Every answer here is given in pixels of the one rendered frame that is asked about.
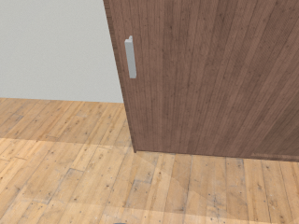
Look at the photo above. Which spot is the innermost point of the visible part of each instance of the handle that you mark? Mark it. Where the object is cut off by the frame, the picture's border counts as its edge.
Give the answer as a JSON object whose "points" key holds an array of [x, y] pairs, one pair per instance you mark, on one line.
{"points": [[130, 55]]}

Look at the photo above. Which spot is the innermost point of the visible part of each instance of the wardrobe door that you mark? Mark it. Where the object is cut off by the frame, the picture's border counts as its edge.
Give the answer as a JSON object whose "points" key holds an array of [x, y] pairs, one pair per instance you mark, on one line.
{"points": [[283, 137], [212, 76]]}

